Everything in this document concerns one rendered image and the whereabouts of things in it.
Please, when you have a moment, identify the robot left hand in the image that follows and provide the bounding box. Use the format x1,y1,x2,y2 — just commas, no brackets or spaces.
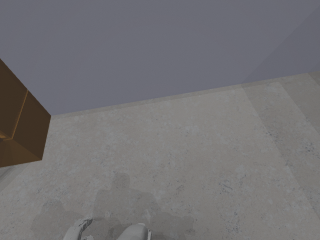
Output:
63,217,94,240

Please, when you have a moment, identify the left robot thigh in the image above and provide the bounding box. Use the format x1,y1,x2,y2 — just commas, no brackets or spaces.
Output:
117,224,152,240

